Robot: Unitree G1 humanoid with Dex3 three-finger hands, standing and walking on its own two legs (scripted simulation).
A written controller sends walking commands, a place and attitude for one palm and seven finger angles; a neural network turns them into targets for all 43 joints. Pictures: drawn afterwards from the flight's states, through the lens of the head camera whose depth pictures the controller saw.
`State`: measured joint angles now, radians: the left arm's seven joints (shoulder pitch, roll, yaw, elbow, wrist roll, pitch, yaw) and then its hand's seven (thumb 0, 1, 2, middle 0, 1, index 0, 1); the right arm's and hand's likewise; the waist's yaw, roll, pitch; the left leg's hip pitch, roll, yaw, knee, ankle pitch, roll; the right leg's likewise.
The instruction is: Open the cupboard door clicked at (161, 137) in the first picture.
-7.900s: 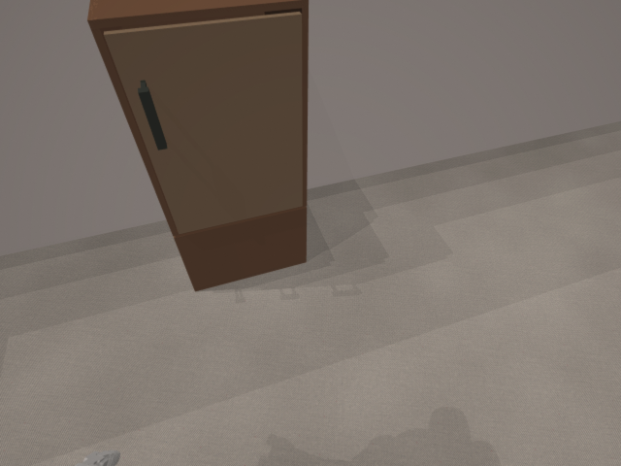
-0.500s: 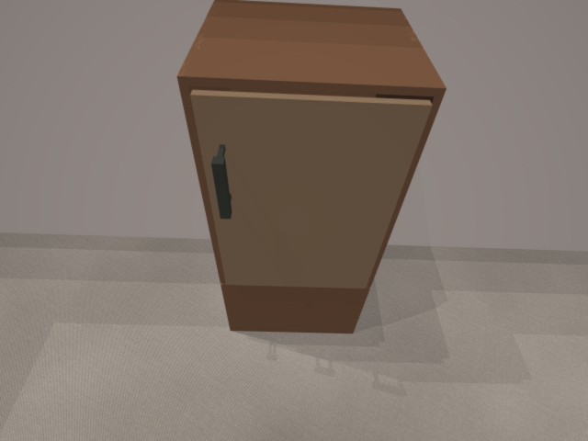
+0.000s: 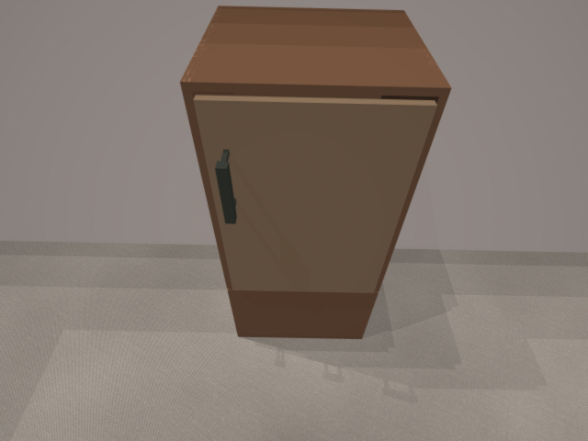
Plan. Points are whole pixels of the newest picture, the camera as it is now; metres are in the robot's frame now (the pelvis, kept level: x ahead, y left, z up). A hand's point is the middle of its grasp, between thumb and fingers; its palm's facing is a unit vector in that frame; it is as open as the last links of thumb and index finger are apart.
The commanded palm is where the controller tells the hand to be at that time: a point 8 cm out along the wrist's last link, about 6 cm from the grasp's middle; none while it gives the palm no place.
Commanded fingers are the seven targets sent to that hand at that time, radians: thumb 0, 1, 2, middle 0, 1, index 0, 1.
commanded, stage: look again from close up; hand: left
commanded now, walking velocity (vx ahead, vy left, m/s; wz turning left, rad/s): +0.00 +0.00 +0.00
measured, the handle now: (228, 187) +0.56 +0.17 +0.01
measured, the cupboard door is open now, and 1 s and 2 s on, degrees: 0 0 0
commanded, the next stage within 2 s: raise the hand with hooked fingers in 0.14 s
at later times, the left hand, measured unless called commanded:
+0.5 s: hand (185, 371) +0.21 +0.16 -0.01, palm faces +0.15 -0.99 -0.04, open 7.8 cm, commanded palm +0.13 +0.22 -0.05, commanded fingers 0.00 0.57 0.76 -0.22 -0.51 -0.22 -0.51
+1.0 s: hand (172, 383) +0.20 +0.18 -0.03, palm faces +0.06 -1.00 -0.06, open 10.6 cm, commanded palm +0.17 +0.24 -0.02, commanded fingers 0.00 -0.01 0.51 -0.27 -0.88 -0.27 -0.88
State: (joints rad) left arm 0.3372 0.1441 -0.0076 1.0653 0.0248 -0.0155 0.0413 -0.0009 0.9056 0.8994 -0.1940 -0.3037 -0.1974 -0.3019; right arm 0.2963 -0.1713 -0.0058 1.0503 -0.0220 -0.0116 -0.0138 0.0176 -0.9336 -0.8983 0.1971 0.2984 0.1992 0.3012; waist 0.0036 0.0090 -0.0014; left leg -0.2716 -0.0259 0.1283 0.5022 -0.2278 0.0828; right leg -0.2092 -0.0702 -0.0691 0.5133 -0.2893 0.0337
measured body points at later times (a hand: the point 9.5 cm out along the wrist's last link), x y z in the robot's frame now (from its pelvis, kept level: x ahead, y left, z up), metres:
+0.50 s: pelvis +0.00 -0.03 -0.04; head +0.03 -0.03 +0.41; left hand +0.20 +0.22 +0.00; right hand +0.17 -0.28 -0.12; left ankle +0.03 +0.06 -0.73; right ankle -0.01 -0.14 -0.73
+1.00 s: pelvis -0.01 -0.07 -0.08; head +0.05 -0.07 +0.37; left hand +0.19 +0.23 -0.02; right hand +0.16 -0.29 -0.17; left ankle +0.03 +0.06 -0.73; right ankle -0.01 -0.14 -0.73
